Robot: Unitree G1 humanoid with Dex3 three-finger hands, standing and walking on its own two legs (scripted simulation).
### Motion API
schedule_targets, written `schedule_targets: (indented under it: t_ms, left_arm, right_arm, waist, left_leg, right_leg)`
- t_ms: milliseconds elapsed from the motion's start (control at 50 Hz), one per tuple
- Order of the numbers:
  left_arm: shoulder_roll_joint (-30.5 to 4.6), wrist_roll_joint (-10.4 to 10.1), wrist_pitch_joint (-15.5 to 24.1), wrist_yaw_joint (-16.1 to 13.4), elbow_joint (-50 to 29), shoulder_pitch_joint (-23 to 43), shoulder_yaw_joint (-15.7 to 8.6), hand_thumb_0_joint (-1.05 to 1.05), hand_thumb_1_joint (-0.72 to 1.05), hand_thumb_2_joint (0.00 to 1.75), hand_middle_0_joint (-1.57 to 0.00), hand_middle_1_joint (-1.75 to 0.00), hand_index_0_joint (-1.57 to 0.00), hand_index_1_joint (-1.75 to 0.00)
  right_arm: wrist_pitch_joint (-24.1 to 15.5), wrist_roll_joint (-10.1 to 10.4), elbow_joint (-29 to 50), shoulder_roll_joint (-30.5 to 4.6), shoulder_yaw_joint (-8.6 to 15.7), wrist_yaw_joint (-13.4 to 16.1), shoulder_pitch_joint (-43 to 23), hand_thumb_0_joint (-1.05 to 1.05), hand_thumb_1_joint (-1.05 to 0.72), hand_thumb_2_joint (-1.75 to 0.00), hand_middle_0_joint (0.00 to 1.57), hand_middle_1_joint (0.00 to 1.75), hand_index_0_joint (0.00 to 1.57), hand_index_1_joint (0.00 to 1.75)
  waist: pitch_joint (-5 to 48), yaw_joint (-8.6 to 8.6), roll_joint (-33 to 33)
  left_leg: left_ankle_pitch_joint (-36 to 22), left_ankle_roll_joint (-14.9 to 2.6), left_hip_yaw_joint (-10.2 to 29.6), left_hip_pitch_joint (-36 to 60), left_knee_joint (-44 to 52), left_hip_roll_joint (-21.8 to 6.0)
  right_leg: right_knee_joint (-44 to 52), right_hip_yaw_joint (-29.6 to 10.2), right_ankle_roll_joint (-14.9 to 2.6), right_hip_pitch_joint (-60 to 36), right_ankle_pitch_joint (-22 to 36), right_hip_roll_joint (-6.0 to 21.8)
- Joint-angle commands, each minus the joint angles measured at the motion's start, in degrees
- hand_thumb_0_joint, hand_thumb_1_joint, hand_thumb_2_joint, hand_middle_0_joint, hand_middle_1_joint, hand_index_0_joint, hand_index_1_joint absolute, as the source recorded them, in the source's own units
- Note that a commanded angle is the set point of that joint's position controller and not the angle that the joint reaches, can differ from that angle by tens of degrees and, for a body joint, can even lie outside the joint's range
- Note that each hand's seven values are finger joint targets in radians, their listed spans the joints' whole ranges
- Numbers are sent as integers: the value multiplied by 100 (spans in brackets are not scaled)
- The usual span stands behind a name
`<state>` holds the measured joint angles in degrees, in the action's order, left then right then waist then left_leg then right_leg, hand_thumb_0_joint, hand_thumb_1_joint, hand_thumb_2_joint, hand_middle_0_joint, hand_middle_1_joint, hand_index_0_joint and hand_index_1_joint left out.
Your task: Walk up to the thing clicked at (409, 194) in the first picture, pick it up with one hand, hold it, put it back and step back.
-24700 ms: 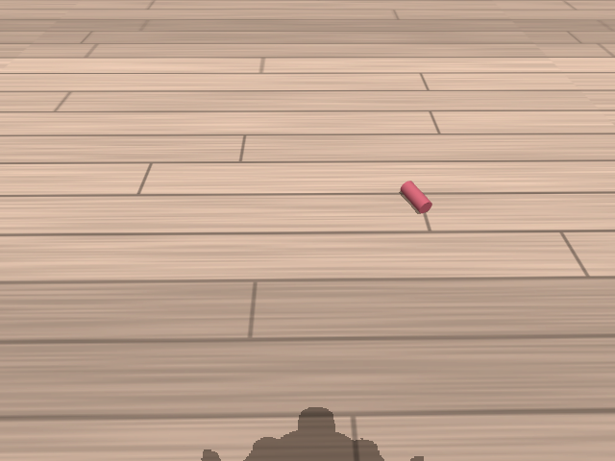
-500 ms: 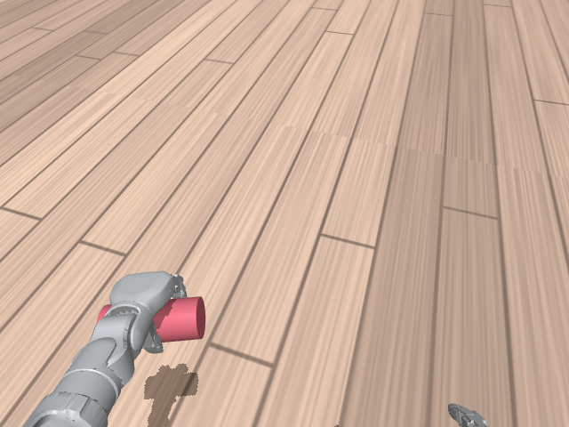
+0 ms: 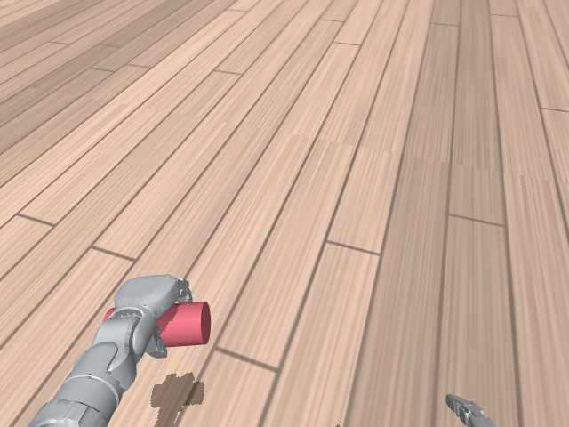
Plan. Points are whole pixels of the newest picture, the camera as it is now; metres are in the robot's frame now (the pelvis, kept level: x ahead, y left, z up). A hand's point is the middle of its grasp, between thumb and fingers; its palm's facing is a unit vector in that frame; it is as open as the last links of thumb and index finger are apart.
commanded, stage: hold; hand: left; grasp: from above
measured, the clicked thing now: (159, 325) +0.30 +0.23 -0.08
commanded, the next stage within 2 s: crouch in 0.98 s
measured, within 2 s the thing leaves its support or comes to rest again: neither
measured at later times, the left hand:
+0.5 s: hand (153, 325) +0.28 +0.22 -0.03, palm faces -0.45 -0.05 -0.89, open 9.6 cm
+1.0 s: hand (153, 325) +0.28 +0.22 -0.03, palm faces -0.46 -0.05 -0.89, open 9.6 cm
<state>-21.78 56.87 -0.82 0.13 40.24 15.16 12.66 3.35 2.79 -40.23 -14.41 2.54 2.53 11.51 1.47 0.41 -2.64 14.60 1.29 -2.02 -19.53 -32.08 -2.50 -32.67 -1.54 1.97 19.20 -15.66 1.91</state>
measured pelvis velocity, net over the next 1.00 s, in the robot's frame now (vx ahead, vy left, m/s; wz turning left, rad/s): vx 0.00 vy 0.00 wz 0.00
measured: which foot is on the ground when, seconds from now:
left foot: down 0.00-1.00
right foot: down 0.00-1.00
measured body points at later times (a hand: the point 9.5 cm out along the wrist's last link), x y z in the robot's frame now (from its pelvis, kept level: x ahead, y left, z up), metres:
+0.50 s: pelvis -0.01 +0.00 +0.00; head -0.01 -0.03 +0.45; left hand +0.30 +0.22 +0.02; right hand +0.14 -0.25 -0.11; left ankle +0.02 +0.13 -0.73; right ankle +0.01 -0.14 -0.73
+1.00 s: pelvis +0.00 +0.00 +0.01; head +0.00 -0.02 +0.46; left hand +0.30 +0.22 +0.02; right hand +0.15 -0.25 -0.11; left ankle +0.02 +0.13 -0.73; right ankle +0.01 -0.14 -0.73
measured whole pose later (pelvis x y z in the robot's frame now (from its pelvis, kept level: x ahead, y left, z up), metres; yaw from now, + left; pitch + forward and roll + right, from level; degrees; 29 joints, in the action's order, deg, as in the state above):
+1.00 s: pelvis +0.00 +0.00 +0.01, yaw +0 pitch +0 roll +0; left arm -22.5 56.6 -0.1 3.0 35.9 13.8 12.9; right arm 3.9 3.1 -39.9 -14.1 1.8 3.5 9.6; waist 0.1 -0.6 -2.9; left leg 12.1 1.3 -2.3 -15.3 -27.4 -2.4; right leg -28.6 -1.7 1.9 15.4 -13.4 1.9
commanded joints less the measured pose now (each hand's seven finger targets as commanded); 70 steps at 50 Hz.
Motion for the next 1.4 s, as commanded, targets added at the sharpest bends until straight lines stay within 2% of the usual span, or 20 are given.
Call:
schedule_targets:
  t_ms: [0, 340, 360, 460, 560, 600, 660, 720, 760, 800, 880, 900, 980, 1040, 1060, 1080, 1120, 1200, 1280, 1380]
  left_arm:
    - [-1357, 15, 41, -259, -1312, 2164, -664, 0, 71, 69, -102, -67, -105, -64]
    - [-1340, -78, 75, 30, -1729, 2135, -603, 0, 71, 68, -99, -71, -103, -67]
    - [-1291, -69, 50, 41, -1443, 1921, -587, 0, 70, 67, -98, -70, -103, -66]
    - [-1476, -42, 97, 42, -1656, 2212, -704, 0, 69, 66, -98, -71, -102, -67]
    - [-1239, -88, 58, 58, -1582, 1832, -589, 0, 70, 66, -99, -70, -103, -66]
    - [-1526, -39, 67, 46, -1760, 2015, -809, 0, 67, 67, -96, -70, -101, -66]
    - [-1361, -2, 77, 83, -1646, 2181, -598, 0, 68, 68, -98, -69, -102, -66]
    - [-1356, -25, 90, 72, -1518, 1887, -697, 0, 66, 67, -97, -69, -100, -65]
    - [-1240, -49, 105, 100, -1676, 2024, -545, 0, 68, 68, -96, -73, -101, -68]
    - [-1311, -21, 91, 70, -1590, 1841, -644, 0, 68, 67, -97, -71, -101, -67]
    - [-1320, 7, 99, 49, -1550, 1951, -616, 0, 70, 69, -99, -72, -103, -67]
    - [-1423, -11, 107, 18, -1691, 1939, -743, 0, 69, 67, -99, -70, -103, -66]
    - [-1480, 8, 106, -57, -1750, 2345, -712, 0, 71, 69, -100, -71, -104, -67]
    - [-1332, -5, 76, -68, -1606, 2175, -633, 0, 71, 69, -100, -71, -104, -67]
    - [-1279, -21, 33, -58, -1375, 1915, -640, 0, 77, 61, -101, -75, -109, -68]
    - [-1181, -35, 40, -19, -1471, 1977, -522, 0, 69, 68, -93, -72, -101, -67]
    - [-1225, -32, 34, 9, -1327, 1843, -553, 0, 73, 74, -101, -75, -105, -71]
    - [-1158, 24, 154, 32, -1041, 1643, -517, 0, 77, 78, -104, -76, -108, -72]
    - [-1115, 175, 389, -273, -625, 1837, -551, 0, 75, 74, -104, -73, -108, -70]
    - [-1233, 522, 572, -1086, 15, 2652, -697, 0, 72, 74, -100, -77, -105, -73]
  right_arm:
    - [-209, 28, 775, -767, 219, 75, -460, 0, -90, -90, 20, 30, 20, 30]
    - [-244, 56, 866, -721, 146, 128, -720, 0, -90, -90, 20, 30, 20, 30]
    - [-244, 53, 832, -722, 131, 131, -714, 0, -90, -90, 20, 30, 20, 30]
    - [-252, 41, 823, -698, 106, 154, -727, 0, -90, -90, 20, 30, 20, 30]
    - [-242, 52, 880, -687, 106, 152, -811, 0, -90, -90, 20, 30, 20, 30]
    - [-224, 44, 848, -688, 116, 160, -786, 0, -90, -90, 20, 30, 20, 30]
    - [-216, 37, 822, -672, 88, 164, -792, 0, -90, -90, 20, 30, 20, 30]
    - [-211, 45, 822, -687, 119, 162, -745, 0, -90, -90, 20, 30, 20, 30]
    - [-206, 39, 835, -686, 126, 154, -737, 0, -90, -90, 20, 30, 20, 30]
    - [-202, 55, 848, -673, 126, 152, -766, 0, -90, -90, 20, 30, 20, 30]
    - [-185, 50, 856, -675, 124, 158, -751, 0, -90, -90, 20, 30, 20, 30]
    - [-181, 59, 857, -679, 135, 162, -765, 0, -90, -90, 20, 30, 20, 30]
    - [-181, 44, 791, -695, 137, 171, -741, 0, -90, -90, 20, 30, 20, 30]
    - [-183, 58, 783, -682, 143, 163, -728, 0, -90, -90, 20, 30, 20, 30]
    - [-170, 59, 783, -681, 139, 161, -743, 0, -92, -91, 20, 30, 20, 30]
    - [-173, 54, 798, -688, 149, 152, -730, 0, -87, -89, 20, 30, 20, 30]
    - [-160, 53, 794, -688, 150, 148, -755, 0, -89, -90, 20, 30, 20, 30]
    - [-127, 59, 830, -686, 150, 139, -684, 0, -89, -90, 20, 30, 20, 30]
    - [-85, 10, 767, -692, 156, 128, -553, 0, -89, -90, 20, 30, 20, 30]
    - [-104, -132, 503, -768, 226, 42, -286, 0, -89, -90, 20, 30, 20, 30]
  waist:
    - [1473, -15, 90]
    - [1372, -95, 85]
    - [1248, -62, 192]
    - [1315, -99, 103]
    - [1285, -106, 257]
    - [1446, -163, 90]
    - [1278, -45, 216]
    - [1321, -99, 151]
    - [1384, -94, 74]
    - [1273, -154, 128]
    - [1301, -65, 180]
    - [1424, -163, 162]
    - [1525, -92, 9]
    - [1457, -99, 84]
    - [1332, -110, 176]
    - [1326, -67, 227]
    - [1150, -125, 210]
    - [969, -69, 421]
    - [852, 77, 504]
    - [1233, 293, 270]
  left_leg:
    - [-926, -154, -50, 914, 442, 298]
    - [-688, -163, -57, 1069, 692, 287]
    - [-702, -168, -49, 1029, 706, 273]
    - [-742, -181, -86, 1075, 701, 303]
    - [-855, -194, -100, 1123, 714, 319]
    - [-978, -173, -112, 1188, 703, 313]
    - [-891, -200, -103, 1164, 717, 299]
    - [-966, -185, -95, 1164, 744, 291]
    - [-1047, -164, -70, 1211, 746, 271]
    - [-1015, -170, -87, 1138, 757, 293]
    - [-1043, -196, -109, 1197, 730, 307]
    - [-1102, -184, -102, 1240, 735, 306]
    - [-1184, -171, -103, 1332, 724, 293]
    - [-1158, -191, -129, 1311, 753, 305]
    - [-1169, -188, -115, 1262, 765, 301]
    - [-1168, -190, -98, 1267, 761, 280]
    - [-1096, -172, -92, 1159, 785, 292]
    - [-907, -196, -99, 983, 762, 319]
    - [-720, -186, -75, 750, 596, 333]
    - [-411, -115, -51, 35, -297, 322]
  right_leg:
    - [601, 128, -169, -287, 810, -325]
    - [824, 137, -185, -405, 531, -319]
    - [825, 149, -184, -395, 546, -328]
    - [875, 130, -170, -404, 588, -306]
    - [896, 134, -155, -481, 681, -294]
    - [875, 137, -171, -550, 782, -296]
    - [900, 131, -155, -447, 748, -307]
    - [870, 142, -181, -509, 795, -315]
    - [842, 172, -194, -510, 860, -333]
    - [897, 170, -193, -535, 807, -315]
    - [925, 144, -165, -525, 882, -293]
    - [900, 157, -174, -611, 911, -295]
    - [883, 169, -184, -594, 1007, -310]
    - [910, 150, -176, -611, 1028, -290]
    - [921, 164, -178, -601, 1017, -292]
    - [919, 182, -175, -599, 1006, -302]
    - [955, 197, -192, -535, 899, -302]
    - [956, 166, -182, -414, 741, -283]
    - [783, 162, -198, -77, 593, -270]
    - [33, 193, -201, 856, 365, -253]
